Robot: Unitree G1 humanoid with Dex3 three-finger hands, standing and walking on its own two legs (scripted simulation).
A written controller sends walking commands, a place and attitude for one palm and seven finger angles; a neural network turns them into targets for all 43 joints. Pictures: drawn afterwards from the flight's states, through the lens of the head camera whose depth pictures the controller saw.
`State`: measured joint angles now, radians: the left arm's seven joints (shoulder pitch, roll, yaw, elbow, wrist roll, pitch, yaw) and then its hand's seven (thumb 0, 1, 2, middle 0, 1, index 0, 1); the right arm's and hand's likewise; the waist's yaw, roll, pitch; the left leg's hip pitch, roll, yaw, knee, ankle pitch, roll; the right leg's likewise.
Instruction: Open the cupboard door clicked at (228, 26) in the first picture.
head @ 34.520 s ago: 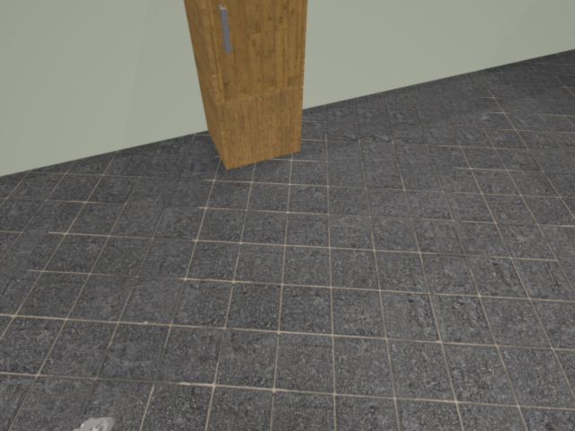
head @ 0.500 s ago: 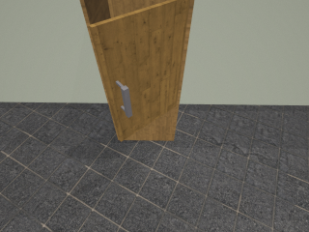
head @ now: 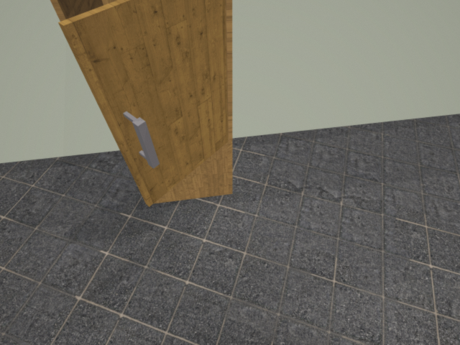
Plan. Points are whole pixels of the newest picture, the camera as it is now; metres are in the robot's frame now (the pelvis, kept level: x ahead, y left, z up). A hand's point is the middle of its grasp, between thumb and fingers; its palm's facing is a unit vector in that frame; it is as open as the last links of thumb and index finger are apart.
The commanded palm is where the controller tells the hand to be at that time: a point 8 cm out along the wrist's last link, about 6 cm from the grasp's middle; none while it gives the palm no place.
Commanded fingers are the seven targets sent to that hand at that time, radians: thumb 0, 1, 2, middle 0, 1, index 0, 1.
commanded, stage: walk to a spot facing it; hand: left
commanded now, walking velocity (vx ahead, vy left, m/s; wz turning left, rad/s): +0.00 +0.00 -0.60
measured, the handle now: (141, 140) +0.55 +0.27 -0.03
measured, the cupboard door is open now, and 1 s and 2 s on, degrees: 41 41 41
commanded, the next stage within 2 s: none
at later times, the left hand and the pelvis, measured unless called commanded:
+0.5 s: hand out of the picture +0.09 +0.20 -0.17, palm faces -0.17 -0.96 -0.24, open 7.4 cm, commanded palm none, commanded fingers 0.00 0.90 0.90 -0.20 -0.30 -0.20 -0.30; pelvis +0.00 +0.01 +0.00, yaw -15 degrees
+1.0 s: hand (181, 310) +0.20 +0.13 -0.17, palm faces -0.54 -0.81 -0.22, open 7.4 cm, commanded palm none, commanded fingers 0.00 0.90 0.90 -0.20 -0.30 -0.20 -0.30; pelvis +0.01 +0.00 -0.01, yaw -33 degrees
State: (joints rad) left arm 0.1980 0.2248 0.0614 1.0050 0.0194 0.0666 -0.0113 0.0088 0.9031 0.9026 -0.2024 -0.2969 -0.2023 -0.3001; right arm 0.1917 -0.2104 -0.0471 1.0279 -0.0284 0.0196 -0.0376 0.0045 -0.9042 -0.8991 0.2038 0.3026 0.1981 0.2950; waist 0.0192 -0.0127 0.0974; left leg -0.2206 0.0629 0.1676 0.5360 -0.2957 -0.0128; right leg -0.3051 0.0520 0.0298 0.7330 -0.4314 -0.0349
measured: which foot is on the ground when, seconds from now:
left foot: down 0.00-0.06, up 0.08-0.48, down 0.50-1.00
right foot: down 0.00-0.48, up 0.50-0.72, down 0.74-0.94, up 0.96-1.00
